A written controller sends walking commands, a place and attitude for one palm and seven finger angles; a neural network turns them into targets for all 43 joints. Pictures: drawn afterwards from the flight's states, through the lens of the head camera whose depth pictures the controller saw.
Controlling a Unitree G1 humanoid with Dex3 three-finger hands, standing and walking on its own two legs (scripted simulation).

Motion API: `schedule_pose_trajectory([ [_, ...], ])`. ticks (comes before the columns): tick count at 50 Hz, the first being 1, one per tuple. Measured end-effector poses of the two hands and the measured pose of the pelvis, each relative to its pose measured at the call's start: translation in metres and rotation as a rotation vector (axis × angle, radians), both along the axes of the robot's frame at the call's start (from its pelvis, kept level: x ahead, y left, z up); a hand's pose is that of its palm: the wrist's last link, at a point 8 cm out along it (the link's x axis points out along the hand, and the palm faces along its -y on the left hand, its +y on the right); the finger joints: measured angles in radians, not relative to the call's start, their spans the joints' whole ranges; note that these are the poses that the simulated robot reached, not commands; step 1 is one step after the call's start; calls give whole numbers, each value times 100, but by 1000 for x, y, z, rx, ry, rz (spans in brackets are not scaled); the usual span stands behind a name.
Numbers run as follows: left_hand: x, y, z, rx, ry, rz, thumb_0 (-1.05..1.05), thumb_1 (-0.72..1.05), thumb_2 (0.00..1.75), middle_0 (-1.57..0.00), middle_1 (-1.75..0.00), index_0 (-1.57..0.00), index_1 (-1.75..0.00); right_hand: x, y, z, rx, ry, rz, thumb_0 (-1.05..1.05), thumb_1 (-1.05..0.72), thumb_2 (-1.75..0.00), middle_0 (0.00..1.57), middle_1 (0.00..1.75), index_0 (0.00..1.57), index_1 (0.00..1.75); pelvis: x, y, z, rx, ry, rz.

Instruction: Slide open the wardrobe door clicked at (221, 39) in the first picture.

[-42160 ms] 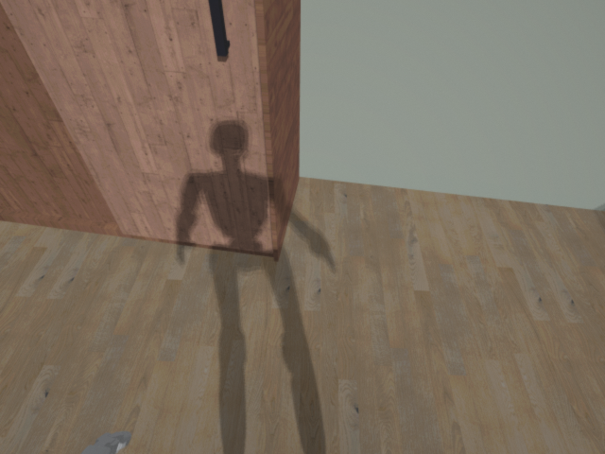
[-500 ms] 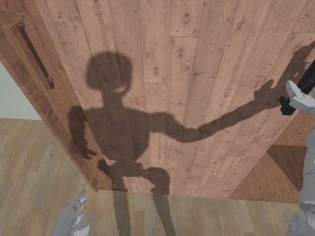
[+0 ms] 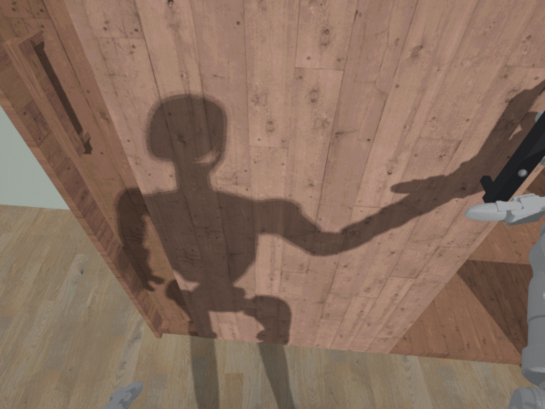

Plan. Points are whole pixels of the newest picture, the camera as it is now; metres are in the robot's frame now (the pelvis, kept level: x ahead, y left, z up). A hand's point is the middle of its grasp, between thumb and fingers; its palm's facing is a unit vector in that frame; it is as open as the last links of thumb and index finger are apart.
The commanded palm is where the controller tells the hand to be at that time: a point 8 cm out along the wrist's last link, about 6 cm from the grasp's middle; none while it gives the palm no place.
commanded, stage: slip the hand off the handle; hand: right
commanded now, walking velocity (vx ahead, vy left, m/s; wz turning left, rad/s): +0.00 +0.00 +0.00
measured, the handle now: (521, 147) +0.42 -0.31 +0.20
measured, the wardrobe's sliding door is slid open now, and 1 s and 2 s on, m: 0.49 0.49 0.49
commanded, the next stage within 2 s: draw the hand back to the body in 1.30 s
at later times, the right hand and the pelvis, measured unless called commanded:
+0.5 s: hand out of the picture +0.36 -0.36 +0.20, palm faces +0.52 +0.83 -0.20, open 14.7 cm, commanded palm +0.33 -0.39 +0.20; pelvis +0.01 +0.01 +0.00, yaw -1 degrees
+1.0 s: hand out of the picture +0.29 -0.37 +0.20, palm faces +0.55 +0.81 -0.19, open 14.7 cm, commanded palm +0.25 -0.39 +0.20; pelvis +0.01 +0.01 +0.00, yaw -1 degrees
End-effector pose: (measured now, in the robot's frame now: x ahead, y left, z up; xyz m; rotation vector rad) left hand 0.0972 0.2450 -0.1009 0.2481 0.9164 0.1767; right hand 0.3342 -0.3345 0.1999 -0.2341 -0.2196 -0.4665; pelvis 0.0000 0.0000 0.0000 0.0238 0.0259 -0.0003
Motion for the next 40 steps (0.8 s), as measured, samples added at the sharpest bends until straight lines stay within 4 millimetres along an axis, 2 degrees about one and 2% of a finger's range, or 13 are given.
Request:
schedule_pose_trajectory([
  [10,44,5,12,10,-90,-20,1,90,90,-20,-30,-20,-30,-7,-25,10,1,12,-65,-1,56,-20,27,117,26,116,12,5,1,-5,8,1],
  [17,56,17,18,44,-93,-27,1,90,90,-20,-30,-20,-30,-18,-50,3,27,68,-81,-1,56,-20,26,116,26,115,15,11,0,-3,20,-12],
  [24,46,26,13,81,-43,-31,1,90,90,-20,-30,-20,-30,-18,-62,3,2,52,-75,-1,56,-20,25,116,25,115,12,13,-2,6,35,-26],
  [33,14,27,3,66,20,28,1,90,90,-20,-30,-20,-30,-4,-66,9,2,53,-35,-1,56,-20,25,115,26,115,12,11,-3,8,57,-10],
  [36,6,26,2,48,22,52,1,90,90,-20,-30,-20,-30,-10,-63,10,-23,52,-23,-1,55,-20,25,115,26,115,15,8,-3,5,56,4],
  [40,5,21,1,26,10,67,1,90,90,-20,-30,-20,-30,-29,-57,9,-32,30,-8,-1,55,-20,25,115,26,115,17,6,-2,1,43,14],
])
